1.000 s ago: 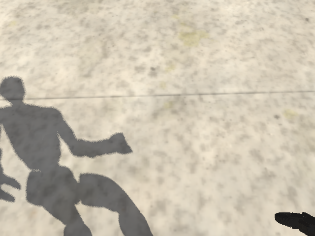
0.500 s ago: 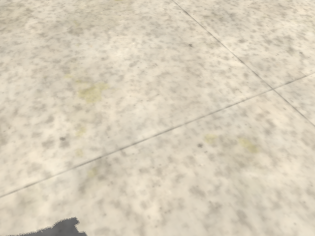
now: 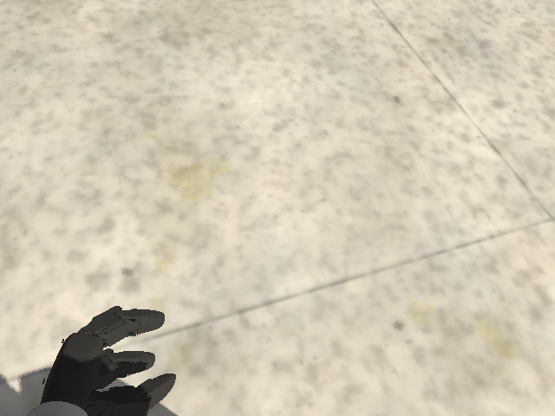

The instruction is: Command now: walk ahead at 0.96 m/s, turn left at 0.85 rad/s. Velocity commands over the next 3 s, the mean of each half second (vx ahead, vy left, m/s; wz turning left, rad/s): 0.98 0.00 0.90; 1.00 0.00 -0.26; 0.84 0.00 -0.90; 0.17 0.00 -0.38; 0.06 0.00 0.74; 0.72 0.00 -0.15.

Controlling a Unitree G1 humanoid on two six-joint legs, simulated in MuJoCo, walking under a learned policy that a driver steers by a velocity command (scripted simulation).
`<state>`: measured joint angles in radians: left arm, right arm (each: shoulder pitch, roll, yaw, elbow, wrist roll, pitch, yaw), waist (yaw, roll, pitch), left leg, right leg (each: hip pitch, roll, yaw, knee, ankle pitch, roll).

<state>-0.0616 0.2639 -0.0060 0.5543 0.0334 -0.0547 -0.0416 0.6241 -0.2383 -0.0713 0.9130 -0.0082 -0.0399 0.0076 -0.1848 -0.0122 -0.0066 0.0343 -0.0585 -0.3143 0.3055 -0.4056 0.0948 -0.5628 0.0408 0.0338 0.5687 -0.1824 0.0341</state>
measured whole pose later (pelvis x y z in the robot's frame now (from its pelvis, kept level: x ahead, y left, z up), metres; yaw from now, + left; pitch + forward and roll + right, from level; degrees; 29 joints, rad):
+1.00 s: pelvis +0.88 +0.22 -0.03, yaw +15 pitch +0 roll -1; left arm 0.25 0.32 0.05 0.80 0.02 -0.02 -0.03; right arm 0.30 -0.28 -0.01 0.83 -0.05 -0.09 -0.01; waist 0.03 0.00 0.05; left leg -0.16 -0.05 0.02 1.33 -0.37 0.03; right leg -0.45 0.16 -0.08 0.67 -0.23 -0.19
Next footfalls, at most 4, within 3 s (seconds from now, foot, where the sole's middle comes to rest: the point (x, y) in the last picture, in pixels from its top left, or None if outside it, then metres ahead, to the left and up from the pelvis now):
0.04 right None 0.17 -0.13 -0.77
0.48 left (158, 386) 0.55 0.16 -0.77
0.92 right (122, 233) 0.99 0.24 -0.77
1.34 left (46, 135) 1.41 0.47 -0.77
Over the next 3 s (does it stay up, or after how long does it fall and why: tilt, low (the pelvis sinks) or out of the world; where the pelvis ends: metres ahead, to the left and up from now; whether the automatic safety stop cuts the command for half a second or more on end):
stays up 1.84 0.38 -0.01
